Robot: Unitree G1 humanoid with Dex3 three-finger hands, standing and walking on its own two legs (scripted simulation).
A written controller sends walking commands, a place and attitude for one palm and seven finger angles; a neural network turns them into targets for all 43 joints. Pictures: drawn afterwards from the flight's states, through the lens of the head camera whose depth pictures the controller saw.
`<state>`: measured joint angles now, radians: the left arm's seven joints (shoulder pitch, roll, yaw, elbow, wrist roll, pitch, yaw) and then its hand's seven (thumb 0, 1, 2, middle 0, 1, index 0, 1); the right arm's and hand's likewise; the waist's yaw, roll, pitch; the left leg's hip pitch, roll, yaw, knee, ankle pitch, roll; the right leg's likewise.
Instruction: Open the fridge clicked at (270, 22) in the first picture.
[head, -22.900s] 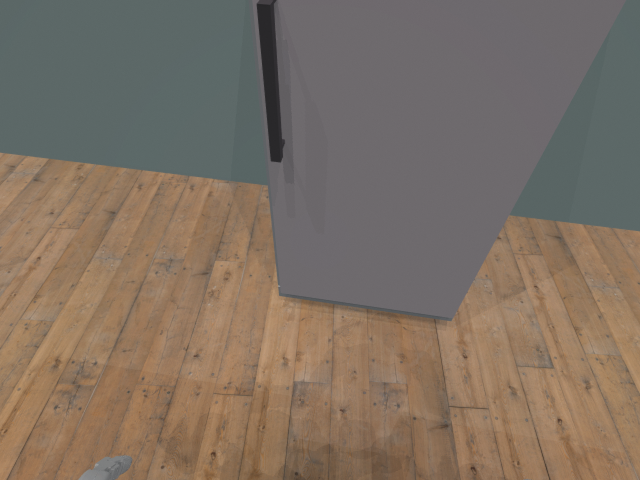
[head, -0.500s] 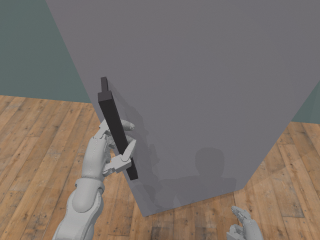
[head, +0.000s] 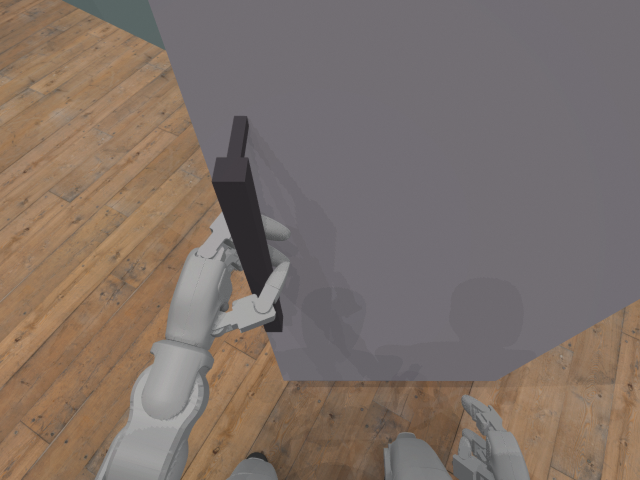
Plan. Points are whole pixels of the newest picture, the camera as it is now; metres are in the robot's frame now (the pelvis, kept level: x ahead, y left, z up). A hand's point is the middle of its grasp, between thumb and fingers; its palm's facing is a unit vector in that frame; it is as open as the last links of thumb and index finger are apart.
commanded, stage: walk backward, drawing the door open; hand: left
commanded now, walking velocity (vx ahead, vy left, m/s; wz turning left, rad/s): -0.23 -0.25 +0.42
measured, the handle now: (261, 252) +0.33 +0.09 +0.10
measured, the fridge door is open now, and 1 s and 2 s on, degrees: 35 61 72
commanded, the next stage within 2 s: stop walking and hold the door back in 1.18 s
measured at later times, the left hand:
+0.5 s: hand (302, 394) +0.19 +0.03 +0.12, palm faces +0.43 -0.88 -0.20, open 6.3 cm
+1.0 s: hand out of the picture +0.07 -0.04 +0.11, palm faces +0.80 -0.54 -0.25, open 6.5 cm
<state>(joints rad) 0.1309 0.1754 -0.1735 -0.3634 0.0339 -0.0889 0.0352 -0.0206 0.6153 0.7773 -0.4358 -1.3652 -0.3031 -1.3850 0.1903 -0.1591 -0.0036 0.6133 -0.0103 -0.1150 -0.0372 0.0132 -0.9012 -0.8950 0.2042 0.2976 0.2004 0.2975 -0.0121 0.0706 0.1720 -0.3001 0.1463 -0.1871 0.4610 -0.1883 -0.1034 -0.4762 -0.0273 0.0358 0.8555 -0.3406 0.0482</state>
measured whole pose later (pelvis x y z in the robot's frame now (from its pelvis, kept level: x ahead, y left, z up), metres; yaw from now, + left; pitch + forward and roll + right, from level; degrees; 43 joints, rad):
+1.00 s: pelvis -0.01 -0.38 -0.01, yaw +41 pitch -2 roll +0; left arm 0.20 0.31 0.21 -0.36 -0.05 -0.10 0.11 -0.05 0.62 0.80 -0.45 -1.38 -0.29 -1.35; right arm 0.18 -0.19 -0.02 0.62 -0.01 -0.06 -0.11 0.01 -0.91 -0.90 0.20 0.30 0.23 0.33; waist -0.01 -0.05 0.17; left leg -0.30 0.01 0.10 0.62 -0.28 0.05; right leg -0.44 -0.04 -0.10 0.99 -0.50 0.03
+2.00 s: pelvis -0.08 -0.60 -0.01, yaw +54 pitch -2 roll +0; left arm -0.82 0.41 0.15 0.96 -0.04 -0.13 0.06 -0.07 0.64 0.74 -0.46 -1.40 -0.45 -1.40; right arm 0.29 -0.21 0.05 0.76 0.05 -0.08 -0.11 0.00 -0.93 -0.89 0.21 0.30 0.21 0.30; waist 0.04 0.03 0.13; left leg -0.32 0.07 0.06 0.62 -0.26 -0.01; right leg -0.31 -0.02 -0.08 0.58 -0.30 0.01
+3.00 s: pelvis -0.08 -0.53 -0.02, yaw +53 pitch +8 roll -1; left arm -0.66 0.39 0.33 0.87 0.02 -0.13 0.04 -0.01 -0.54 0.20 -0.27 -1.17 -0.27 -1.17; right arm 0.37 -0.26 -0.01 0.75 0.01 -0.11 -0.02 0.01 -0.90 -0.89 0.21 0.30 0.20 0.30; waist -0.05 0.01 -0.06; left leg -0.50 0.04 0.08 0.67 -0.31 0.02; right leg -0.45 -0.04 -0.03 0.63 -0.32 0.03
